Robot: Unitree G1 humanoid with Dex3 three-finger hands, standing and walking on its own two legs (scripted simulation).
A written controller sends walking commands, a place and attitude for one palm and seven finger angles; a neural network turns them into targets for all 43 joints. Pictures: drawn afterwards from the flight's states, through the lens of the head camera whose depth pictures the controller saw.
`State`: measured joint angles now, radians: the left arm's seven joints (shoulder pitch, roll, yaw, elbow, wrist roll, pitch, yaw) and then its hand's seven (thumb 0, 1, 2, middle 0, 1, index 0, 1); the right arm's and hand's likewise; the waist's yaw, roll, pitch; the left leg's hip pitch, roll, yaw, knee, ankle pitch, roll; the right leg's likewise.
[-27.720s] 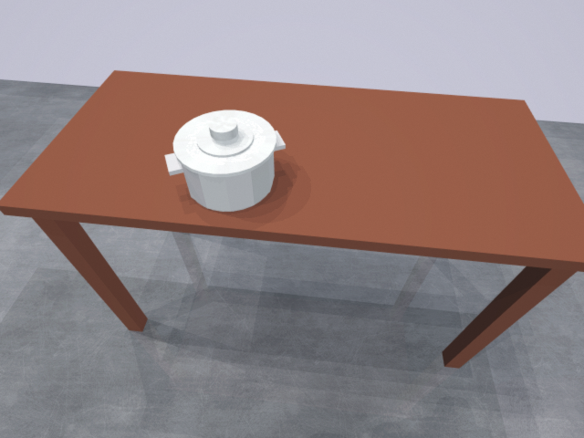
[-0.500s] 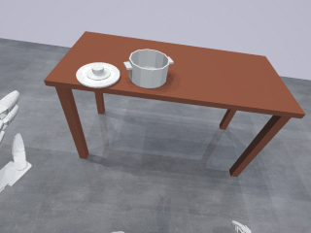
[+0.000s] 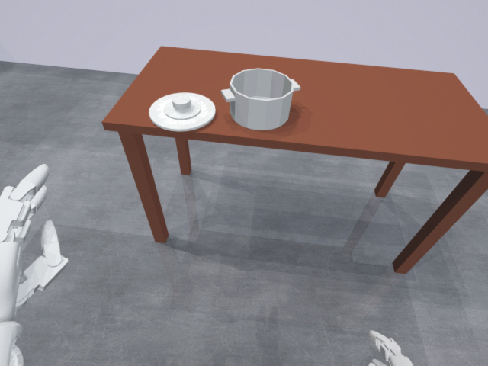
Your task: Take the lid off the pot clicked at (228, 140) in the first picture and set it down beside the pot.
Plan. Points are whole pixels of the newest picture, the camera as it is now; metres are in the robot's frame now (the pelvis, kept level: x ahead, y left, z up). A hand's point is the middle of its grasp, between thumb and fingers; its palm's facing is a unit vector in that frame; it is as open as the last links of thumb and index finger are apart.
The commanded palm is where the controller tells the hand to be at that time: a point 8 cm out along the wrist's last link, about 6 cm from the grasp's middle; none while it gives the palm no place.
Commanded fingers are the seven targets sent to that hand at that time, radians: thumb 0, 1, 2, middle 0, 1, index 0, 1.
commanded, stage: let the arm hang, fingers relaxed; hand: left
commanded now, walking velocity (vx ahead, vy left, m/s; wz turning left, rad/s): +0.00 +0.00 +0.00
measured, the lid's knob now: (181, 102) +0.82 +0.25 -0.01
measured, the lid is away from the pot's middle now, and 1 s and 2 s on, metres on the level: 0.24 0.24 0.24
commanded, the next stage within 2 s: look to check the result in 1.06 s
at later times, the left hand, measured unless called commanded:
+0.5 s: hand out of the picture +0.05 +0.20 -0.16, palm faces +0.02 -0.97 -0.24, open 7.2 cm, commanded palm none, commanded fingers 0.00 0.90 0.90 -0.20 -0.30 -0.20 -0.30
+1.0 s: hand out of the picture +0.07 +0.16 -0.16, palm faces +0.02 -0.98 -0.20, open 7.3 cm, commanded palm none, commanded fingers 0.00 0.90 0.90 -0.20 -0.30 -0.20 -0.30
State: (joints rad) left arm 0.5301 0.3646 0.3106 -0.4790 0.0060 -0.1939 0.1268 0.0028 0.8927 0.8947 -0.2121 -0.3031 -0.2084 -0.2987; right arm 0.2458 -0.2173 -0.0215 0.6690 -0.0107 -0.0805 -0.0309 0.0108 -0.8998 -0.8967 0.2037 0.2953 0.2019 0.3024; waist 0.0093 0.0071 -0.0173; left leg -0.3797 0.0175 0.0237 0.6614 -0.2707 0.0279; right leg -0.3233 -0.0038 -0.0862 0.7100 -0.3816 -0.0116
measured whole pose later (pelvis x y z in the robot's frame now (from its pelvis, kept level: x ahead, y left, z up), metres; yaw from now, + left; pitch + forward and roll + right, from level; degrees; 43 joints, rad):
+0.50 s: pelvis +0.02 -0.01 +0.02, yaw +2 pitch -1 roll -1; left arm 0.22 0.23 0.02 1.01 0.01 0.03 0.03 -0.02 0.95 0.89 -0.21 -0.30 -0.20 -0.30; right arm 0.28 -0.17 -0.03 1.01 -0.01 0.03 -0.02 0.01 -0.90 -0.90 0.20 0.29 0.20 0.30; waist -0.01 -0.01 0.12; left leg -0.26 0.00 -0.01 0.50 -0.23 0.01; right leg -0.19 0.01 0.02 0.45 -0.24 0.01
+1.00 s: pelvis +0.04 -0.01 +0.02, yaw +1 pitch -2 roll -1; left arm 0.18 0.17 0.02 1.11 0.01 0.00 0.03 0.00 0.93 0.89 -0.20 -0.30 -0.20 -0.30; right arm 0.22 -0.15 -0.04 1.10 -0.01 0.01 -0.03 0.00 -0.91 -0.90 0.20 0.29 0.20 0.30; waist -0.01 0.00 0.09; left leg -0.19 0.01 0.01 0.45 -0.24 0.01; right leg -0.14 0.02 0.04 0.41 -0.24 0.00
